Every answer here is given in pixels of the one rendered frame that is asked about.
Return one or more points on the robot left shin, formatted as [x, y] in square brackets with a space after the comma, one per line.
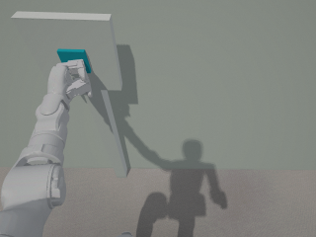
[126, 233]

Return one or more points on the robot left upper arm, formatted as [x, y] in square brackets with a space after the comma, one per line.
[30, 194]

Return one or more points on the left robot forearm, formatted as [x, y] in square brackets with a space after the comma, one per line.
[48, 139]

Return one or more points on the robot left hand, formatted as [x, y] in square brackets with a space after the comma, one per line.
[60, 81]

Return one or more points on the button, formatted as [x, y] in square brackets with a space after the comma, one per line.
[66, 54]

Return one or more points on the panel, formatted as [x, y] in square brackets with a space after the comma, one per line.
[46, 32]

